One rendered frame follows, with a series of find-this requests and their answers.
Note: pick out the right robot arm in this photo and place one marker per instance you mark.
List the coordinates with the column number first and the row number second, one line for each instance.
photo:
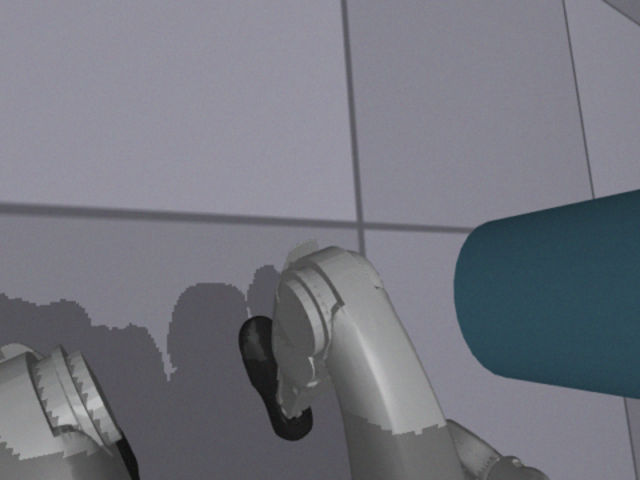
column 512, row 468

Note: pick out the right robot foot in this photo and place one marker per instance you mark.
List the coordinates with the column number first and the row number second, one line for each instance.
column 255, row 343

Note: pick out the right robot hand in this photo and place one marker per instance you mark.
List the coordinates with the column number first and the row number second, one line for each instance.
column 477, row 457

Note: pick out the left robot foot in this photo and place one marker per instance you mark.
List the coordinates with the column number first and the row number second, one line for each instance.
column 128, row 457

